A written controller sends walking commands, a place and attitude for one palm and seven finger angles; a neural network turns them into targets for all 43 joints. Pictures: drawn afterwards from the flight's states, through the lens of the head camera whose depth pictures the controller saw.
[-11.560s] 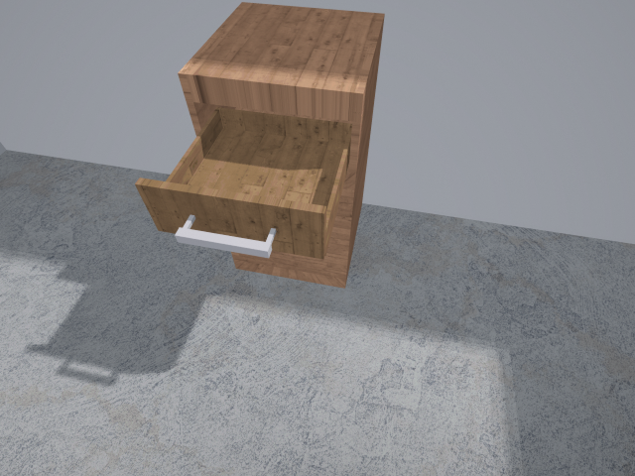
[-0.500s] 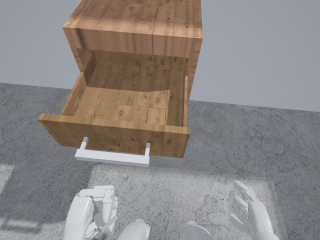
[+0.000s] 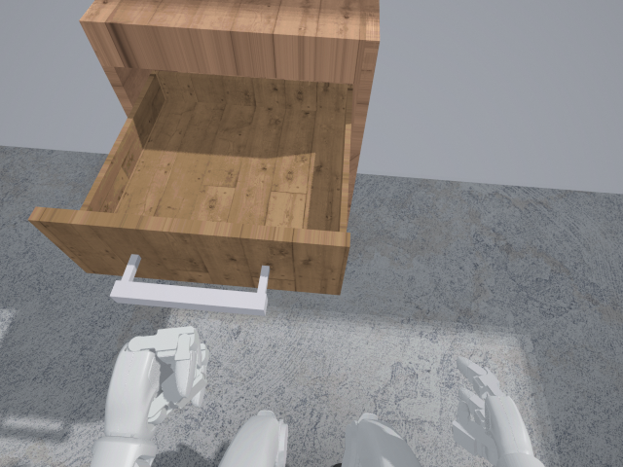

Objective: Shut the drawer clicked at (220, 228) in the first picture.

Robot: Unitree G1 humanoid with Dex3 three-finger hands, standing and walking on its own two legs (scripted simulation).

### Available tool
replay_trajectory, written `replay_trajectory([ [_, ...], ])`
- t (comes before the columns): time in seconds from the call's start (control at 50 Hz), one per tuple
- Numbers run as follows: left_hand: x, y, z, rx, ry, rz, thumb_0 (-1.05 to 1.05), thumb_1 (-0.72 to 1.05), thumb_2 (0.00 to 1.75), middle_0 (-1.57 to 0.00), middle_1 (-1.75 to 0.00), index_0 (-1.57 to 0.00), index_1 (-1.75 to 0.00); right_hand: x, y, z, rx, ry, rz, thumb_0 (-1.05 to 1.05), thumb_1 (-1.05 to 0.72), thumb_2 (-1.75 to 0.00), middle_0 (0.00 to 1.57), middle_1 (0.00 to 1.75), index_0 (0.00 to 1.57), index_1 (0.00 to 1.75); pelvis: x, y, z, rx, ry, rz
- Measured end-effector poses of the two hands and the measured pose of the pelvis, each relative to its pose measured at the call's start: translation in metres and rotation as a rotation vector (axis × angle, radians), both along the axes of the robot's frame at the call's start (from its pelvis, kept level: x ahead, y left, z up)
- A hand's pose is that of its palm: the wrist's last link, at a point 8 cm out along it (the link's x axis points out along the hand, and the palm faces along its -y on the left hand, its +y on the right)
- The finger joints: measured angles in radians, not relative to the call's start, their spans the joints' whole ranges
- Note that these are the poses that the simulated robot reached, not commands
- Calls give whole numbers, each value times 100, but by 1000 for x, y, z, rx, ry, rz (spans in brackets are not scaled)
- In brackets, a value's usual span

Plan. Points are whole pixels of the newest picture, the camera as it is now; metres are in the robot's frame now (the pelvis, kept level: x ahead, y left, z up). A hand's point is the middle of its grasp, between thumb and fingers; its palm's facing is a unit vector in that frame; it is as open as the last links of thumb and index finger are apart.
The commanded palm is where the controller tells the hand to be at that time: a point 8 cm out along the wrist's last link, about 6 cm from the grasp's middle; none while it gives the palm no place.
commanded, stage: bring the fist close to the handle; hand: left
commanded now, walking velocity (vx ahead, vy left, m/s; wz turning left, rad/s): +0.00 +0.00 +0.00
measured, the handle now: (194, 283) +0.34 +0.17 +0.00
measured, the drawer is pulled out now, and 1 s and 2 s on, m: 0.30 0.30 0.18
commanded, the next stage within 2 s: push the drawer shut in 0.68 s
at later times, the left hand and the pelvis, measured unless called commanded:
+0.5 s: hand (217, 363) +0.24 +0.13 +0.00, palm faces -0.10 -0.99 -0.01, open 3.3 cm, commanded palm +0.23 +0.19 +0.01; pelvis -0.01 +0.01 -0.02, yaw -1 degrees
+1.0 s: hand (221, 345) +0.27 +0.12 +0.00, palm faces -0.08 -1.00 -0.02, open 3.1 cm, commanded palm +0.25 +0.17 +0.01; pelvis -0.01 +0.02 -0.02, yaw +0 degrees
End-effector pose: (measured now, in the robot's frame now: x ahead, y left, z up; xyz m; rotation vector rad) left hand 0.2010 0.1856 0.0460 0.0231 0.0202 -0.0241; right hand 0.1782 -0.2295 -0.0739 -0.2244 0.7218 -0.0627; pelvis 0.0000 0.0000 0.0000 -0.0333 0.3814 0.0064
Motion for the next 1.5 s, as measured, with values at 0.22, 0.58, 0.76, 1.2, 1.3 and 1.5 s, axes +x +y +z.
replay_trajectory([
  [0.22, 21, -3, -33, 6, 56, -22, 2, 89, 89, -140, -160, -140, -160, -6, -4, -20, -5, 42, -9, 1, -90, -90, 20, 30, 20, 30, -5, -3, -14, 7, 33, -9],
  [0.58, 25, 7, -30, -11, 21, -3, 2, 89, 89, -140, -160, -140, -160, -20, 7, -26, 1, 90, -6, 1, -91, -90, 20, 30, 20, 30, -11, 9, -15, -3, 41, -9],
  [0.76, 26, -8, -49, -26, 69, -105, 1, 90, 90, -140, -160, -140, -160, -14, 15, -25, -14, 74, 8, 1, -90, -90, 20, 30, 20, 30, -13, 16, -20, -15, 44, -3],
  [1.2, 65, -7, -42, 2, 24, -67, -4, 90, 94, -140, -160, -140, -160, -24, 19, -33, -11, 168, 5, 1, -90, -90, 20, 30, 20, 30, -11, 19, -15, -17, 50, 2],
  [1.3, 80, -8, -44, 5, 5, -64, -4, 89, 94, -140, -160, -140, -160, -30, 13, -35, -26, 190, -4, 1, -90, -90, 20, 30, 20, 30, -13, 17, -16, -17, 52, 2],
  [1.5, 109, -6, -42, 9, 8, -66, -3, 87, 91, -140, -160, -140, -160, -43, 4, -33, -28, 228, -45, 1, -91, -90, 20, 30, 20, 30, -12, 16, -13, -13, 52, -7],
])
